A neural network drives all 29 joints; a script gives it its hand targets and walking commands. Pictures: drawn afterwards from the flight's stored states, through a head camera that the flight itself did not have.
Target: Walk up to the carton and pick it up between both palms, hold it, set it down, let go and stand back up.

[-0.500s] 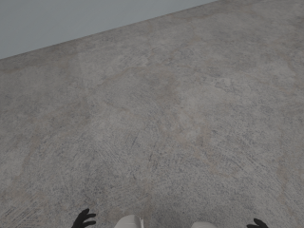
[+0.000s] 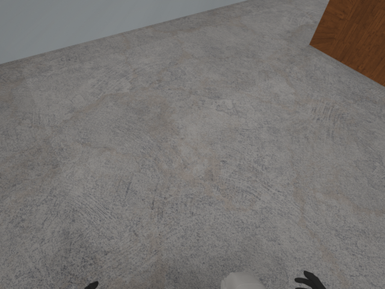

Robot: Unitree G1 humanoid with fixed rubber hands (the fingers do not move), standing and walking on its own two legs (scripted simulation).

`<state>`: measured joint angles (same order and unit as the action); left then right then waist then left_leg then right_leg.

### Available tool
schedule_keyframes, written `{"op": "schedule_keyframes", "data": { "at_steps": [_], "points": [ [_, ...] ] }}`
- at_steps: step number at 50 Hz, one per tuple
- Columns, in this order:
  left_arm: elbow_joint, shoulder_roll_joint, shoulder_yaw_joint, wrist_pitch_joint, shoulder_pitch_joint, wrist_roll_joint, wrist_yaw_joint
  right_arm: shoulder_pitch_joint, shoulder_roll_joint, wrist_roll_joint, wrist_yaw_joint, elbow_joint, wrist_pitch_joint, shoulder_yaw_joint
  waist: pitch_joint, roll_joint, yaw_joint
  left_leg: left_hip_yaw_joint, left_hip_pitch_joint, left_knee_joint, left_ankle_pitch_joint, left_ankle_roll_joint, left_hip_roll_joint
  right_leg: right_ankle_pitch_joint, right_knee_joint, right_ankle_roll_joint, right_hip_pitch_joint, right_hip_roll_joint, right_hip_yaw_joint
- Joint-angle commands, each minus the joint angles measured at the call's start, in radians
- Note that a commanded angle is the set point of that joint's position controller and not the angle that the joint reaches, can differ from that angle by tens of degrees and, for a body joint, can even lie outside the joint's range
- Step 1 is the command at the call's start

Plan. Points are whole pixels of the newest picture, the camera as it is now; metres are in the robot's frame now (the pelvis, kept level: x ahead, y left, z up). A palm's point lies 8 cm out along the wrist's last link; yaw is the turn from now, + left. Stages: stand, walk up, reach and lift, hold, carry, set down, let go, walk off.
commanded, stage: walk up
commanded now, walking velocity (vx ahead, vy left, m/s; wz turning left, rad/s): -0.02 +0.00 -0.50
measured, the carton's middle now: out of the picture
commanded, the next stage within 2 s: none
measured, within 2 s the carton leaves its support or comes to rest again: neither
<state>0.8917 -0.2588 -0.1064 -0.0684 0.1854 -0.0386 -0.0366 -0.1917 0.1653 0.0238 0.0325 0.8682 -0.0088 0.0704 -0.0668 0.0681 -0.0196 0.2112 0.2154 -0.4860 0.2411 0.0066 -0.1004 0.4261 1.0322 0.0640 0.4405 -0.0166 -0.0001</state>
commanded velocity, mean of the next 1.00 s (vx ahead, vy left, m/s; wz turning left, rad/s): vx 0.10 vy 0.22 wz -0.49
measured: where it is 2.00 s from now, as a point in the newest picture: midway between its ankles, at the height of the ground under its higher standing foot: (189, 224)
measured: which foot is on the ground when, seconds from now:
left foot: down 0.00-0.16, up 0.18-0.68, down 0.70-1.00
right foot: up 0.00-0.12, down 0.14-0.72, up 0.74-1.00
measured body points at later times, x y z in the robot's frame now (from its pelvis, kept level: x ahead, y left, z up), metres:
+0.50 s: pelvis -0.01 +0.00 +0.00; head +0.02 -0.06 +0.45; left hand +0.08 +0.26 -0.11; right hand +0.05 -0.27 -0.16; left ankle +0.01 +0.18 -0.67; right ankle -0.02 -0.12 -0.74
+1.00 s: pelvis +0.06 +0.14 -0.01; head +0.10 +0.14 +0.43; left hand +0.25 +0.33 -0.16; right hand +0.00 -0.11 -0.15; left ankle +0.05 +0.18 -0.74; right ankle +0.00 +0.08 -0.69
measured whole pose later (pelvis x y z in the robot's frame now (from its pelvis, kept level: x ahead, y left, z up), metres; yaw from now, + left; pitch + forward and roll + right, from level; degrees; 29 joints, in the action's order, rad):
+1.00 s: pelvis +0.06 +0.14 -0.01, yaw -30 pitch +1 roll +3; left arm 0.90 -0.24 -0.10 -0.08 0.20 -0.04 0.02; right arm -0.24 0.17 0.06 0.00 0.85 -0.02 0.07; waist -0.07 0.08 0.00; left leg 0.32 0.19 -0.50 0.35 0.12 0.07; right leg 0.46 1.05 0.00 0.47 -0.05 0.05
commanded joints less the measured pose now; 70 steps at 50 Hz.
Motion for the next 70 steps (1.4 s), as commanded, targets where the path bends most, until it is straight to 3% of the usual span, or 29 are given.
{"op": "schedule_keyframes", "data": {
  "at_steps": [1, 4, 6, 7, 8, 9, 10, 12, 20, 23, 27, 30, 33, 35, 36, 37, 38, 39, 40, 42, 44, 46, 48, 50, 53, 56, 60, 65, 70],
  "points": [
    [-0.062, -0.043, 0.009, 0.009, -0.045, 0.000, -0.008, -0.032, 0.214, -0.004, -0.001, -0.054, 0.014, 0.039, 0.061, -0.269, 0.044, -0.138, -0.104, 0.151, -0.327, 0.112, -0.243, 0.045, -0.183, 0.011, 0.023, -0.025, 0.066],
    [-0.080, -0.049, 0.009, 0.017, -0.025, -0.001, -0.003, -0.065, 0.251, 0.017, -0.008, -0.018, 0.015, 0.049, 0.096, -0.356, 0.056, -0.155, -0.121, 0.103, -0.420, 0.114, -0.305, 0.060, -0.349, -0.004, -0.075, -0.016, 0.094],
    [-0.052, -0.044, 0.012, 0.032, 0.050, 0.005, -0.002, -0.025, 0.250, 0.011, -0.012, -0.028, 0.006, 0.048, 0.120, -0.291, 0.013, -0.112, -0.027, 0.030, -0.333, 0.057, -0.298, -0.122, -0.543, -0.030, -0.236, -0.016, 0.097],
    [-0.037, -0.076, 0.010, 0.043, 0.076, 0.008, 0.000, -0.037, 0.227, 0.004, -0.016, -0.030, 0.000, 0.039, 0.128, -0.164, 0.006, -0.065, 0.063, -0.067, -0.172, -0.001, -0.248, -0.191, -0.660, -0.049, -0.339, -0.061, 0.022],
    [-0.051, -0.165, -0.011, 0.055, 0.098, -0.002, 0.007, -0.038, 0.154, -0.007, -0.021, -0.061, -0.005, 0.014, 0.127, 0.119, -0.002, 0.013, 0.249, -0.236, 0.131, -0.086, -0.123, -0.266, -0.792, -0.117, -0.413, -0.272, -0.266],
    [-0.037, -0.214, -0.020, 0.053, 0.160, 0.002, 0.013, 0.064, 0.132, -0.001, -0.017, -0.087, -0.023, 0.002, 0.112, 0.238, -0.090, -0.046, 0.329, -0.434, 0.379, -0.110, -0.026, -0.241, -0.855, -0.237, -0.335, -0.409, -0.506],
    [-0.039, -0.217, -0.023, 0.053, 0.189, 0.008, 0.028, 0.124, 0.184, 0.018, -0.021, -0.098, -0.042, 0.017, 0.048, 0.100, -0.121, -0.156, 0.413, -0.567, 0.361, -0.106, -0.029, -0.104, -0.866, -0.273, -0.319, -0.455, -0.579],
    [-0.070, -0.241, -0.015, 0.048, 0.124, 0.010, 0.070, 0.099, 0.170, 0.030, -0.048, -0.087, -0.051, 0.012, -0.022, -0.042, -0.047, -0.244, 0.502, -0.646, 0.183, -0.101, -0.054, -0.047, -0.837, -0.217, -0.316, -0.434, -0.504],
    [-0.088, -0.118, 0.021, 0.090, 0.045, 0.015, 0.048, 0.014, 0.149, -0.011, -0.060, -0.052, -0.038, 0.024, 0.084, 0.260, -0.013, -0.180, 0.273, -0.457, 0.061, -0.124, 0.038, -0.581, -0.730, -0.177, -0.251, -0.179, -0.200],
    [-0.038, -0.212, 0.002, 0.076, 0.191, 0.003, 0.074, 0.113, 0.153, 0.010, -0.068, -0.104, -0.065, 0.023, 0.075, 0.127, -0.078, -0.195, 0.404, -0.497, 0.114, -0.118, 0.055, -0.485, -0.729, -0.220, -0.375, -0.315, -0.421],
    [-0.027, -0.230, -0.007, 0.067, 0.203, -0.001, 0.088, 0.116, 0.126, 0.015, -0.080, -0.136, -0.059, 0.021, 0.094, 0.195, -0.064, -0.221, 0.401, -0.416, 0.088, -0.107, 0.038, -0.142, -0.770, -0.222, -0.353, -0.300, -0.480],
    [-0.027, -0.224, -0.017, 0.055, 0.188, -0.013, 0.088, 0.143, 0.121, 0.012, -0.083, -0.149, -0.049, 0.018, 0.073, 0.186, -0.072, -0.198, 0.348, -0.290, 0.135, -0.105, 0.053, -0.075, -0.778, -0.229, -0.300, -0.288, -0.497],
    [-0.039, -0.247, -0.045, 0.040, 0.106, -0.023, 0.094, 0.060, 0.104, 0.000, -0.080, -0.141, -0.039, 0.010, 0.049, 0.256, -0.020, -0.188, 0.088, -0.060, 0.156, -0.072, 0.064, -0.144, -0.748, -0.199, -0.127, -0.263, -0.451],
    [-0.043, -0.197, -0.034, 0.038, 0.062, -0.025, 0.091, -0.061, 0.160, -0.001, -0.062, -0.102, -0.028, 0.032, 0.077, 0.133, 0.046, -0.188, -0.227, 0.180, -0.059, -0.032, 0.053, -0.195, -0.591, -0.135, 0.043, -0.178, -0.329],
    [-0.038, -0.114, -0.018, 0.039, 0.112, -0.026, 0.089, -0.086, 0.213, 0.014, -0.056, -0.098, -0.023, 0.053, 0.126, -0.113, 0.054, -0.288, -0.347, 0.257, -0.060, -0.018, -0.076, 0.037, -0.378, -0.088, 0.127, -0.044, -0.177],
    [-0.063, -0.035, 0.004, 0.032, 0.101, 0.006, 0.110, -0.061, 0.322, 0.024, -0.057, -0.119, -0.036, 0.080, 0.130, -0.464, 0.079, -0.430, -0.289, 0.262, -0.005, 0.060, -0.254, 0.191, -0.220, -0.044, 0.271, 0.037, -0.002],
    [-0.082, -0.066, 0.012, 0.029, 0.062, 0.001, 0.113, -0.077, 0.253, 0.020, -0.046, -0.112, -0.032, 0.074, 0.114, -0.440, 0.096, -0.460, -0.213, 0.284, 0.043, 0.065, -0.271, 0.197, -0.053, -0.062, 0.234, -0.005, -0.026],
    [-0.073, -0.111, -0.001, 0.019, 0.014, -0.007, 0.118, 0.007, 0.175, 0.029, -0.043, -0.114, -0.041, 0.047, 0.012, -0.330, 0.064, -0.301, -0.101, 0.241, -0.204, 0.055, -0.183, 0.155, 0.000, -0.063, 0.177, -0.018, -0.026],
    [-0.063, -0.096, -0.005, 0.013, 0.045, -0.015, 0.108, -0.003, 0.149, 0.039, -0.039, -0.112, -0.037, 0.045, 0.038, -0.244, 0.037, -0.281, -0.117, 0.232, -0.134, 0.059, -0.164, 0.101, 0.078, -0.058, 0.179, -0.022, -0.021],
    [-0.034, -0.061, -0.008, 0.002, 0.095, -0.024, 0.097, 0.043, 0.138, 0.041, -0.021, -0.118, -0.034, 0.036, 0.034, -0.225, -0.002, -0.160, -0.075, 0.164, -0.439, 0.082, -0.129, 0.055, 0.113, -0.053, 0.131, -0.030, 0.016],
    [-0.023, -0.043, -0.008, 0.002, 0.125, -0.012, 0.088, 0.030, 0.134, 0.038, -0.015, -0.112, -0.031, 0.031, 0.073, -0.240, -0.007, -0.149, -0.099, 0.144, -0.441, 0.111, -0.118, 0.047, 0.093, -0.054, 0.104, -0.026, 0.041],
    [-0.032, -0.045, -0.003, -0.002, 0.074, -0.011, 0.084, -0.020, 0.120, 0.047, -0.014, -0.090, -0.029, 0.023, 0.047, -0.251, 0.023, -0.186, -0.135, 0.174, -0.285, 0.130, -0.129, 0.055, 0.032, -0.060, 0.125, -0.038, 0.054],
    [-0.058, -0.057, -0.002, -0.002, 0.027, -0.005, 0.063, -0.135, 0.133, 0.043, -0.025, -0.055, -0.004, 0.023, 0.026, -0.247, 0.064, -0.394, -0.165, 0.328, 0.280, 0.139, -0.224, 0.055, 0.038, -0.067, 0.215, -0.063, 0.012],
    [-0.106, -0.102, -0.018, 0.016, -0.128, 0.016, 0.013, -0.152, 0.187, 0.013, -0.041, -0.033, 0.031, 0.027, -0.046, -0.046, 0.082, -0.679, -0.201, 0.455, 0.620, 0.077, -0.382, -0.033, 0.069, -0.061, 0.396, -0.090, -0.100],
    [-0.071, -0.097, -0.024, 0.055, -0.090, 0.005, -0.010, -0.220, 0.198, 0.001, -0.038, 0.008, 0.075, 0.032, -0.011, 0.028, 0.037, -0.632, -0.345, 0.455, 0.379, 0.033, -0.358, -0.132, 0.072, -0.079, 0.442, -0.096, -0.155],
    [-0.060, -0.076, -0.029, 0.073, -0.141, -0.011, -0.011, -0.334, 0.174, -0.006, -0.035, 0.068, 0.095, 0.016, 0.013, 0.064, 0.067, -0.465, -0.490, 0.396, -0.032, 0.005, -0.282, -0.169, 0.038, -0.091, 0.454, -0.095, -0.125],
    [-0.051, -0.001, -0.008, 0.067, -0.185, -0.005, -0.009, -0.451, 0.151, -0.014, -0.018, 0.129, 0.093, -0.008, -0.003, -0.065, 0.078, -0.283, -0.534, 0.298, -0.560, -0.069, -0.209, -0.196, 0.078, -0.084, 0.484, -0.086, -0.058],
    [-0.055, 0.014, 0.023, 0.063, -0.265, 0.018, -0.003, -0.495, 0.148, -0.020, -0.013, 0.177, 0.088, -0.034, -0.061, -0.133, 0.074, -0.169, -0.418, 0.297, -0.865, -0.163, -0.136, -0.265, 0.023, -0.090, 0.390, -0.029, 0.069],
    [-0.013, 0.004, 0.041, 0.065, -0.202, 0.012, 0.023, -0.449, 0.143, -0.039, 0.010, 0.217, 0.065, -0.032, -0.081, -0.223, 0.005, 0.021, -0.284, 0.199, -1.453, -0.197, -0.078, -0.236, -0.182, -0.125, 0.070, 0.090, 0.247]
  ]
}}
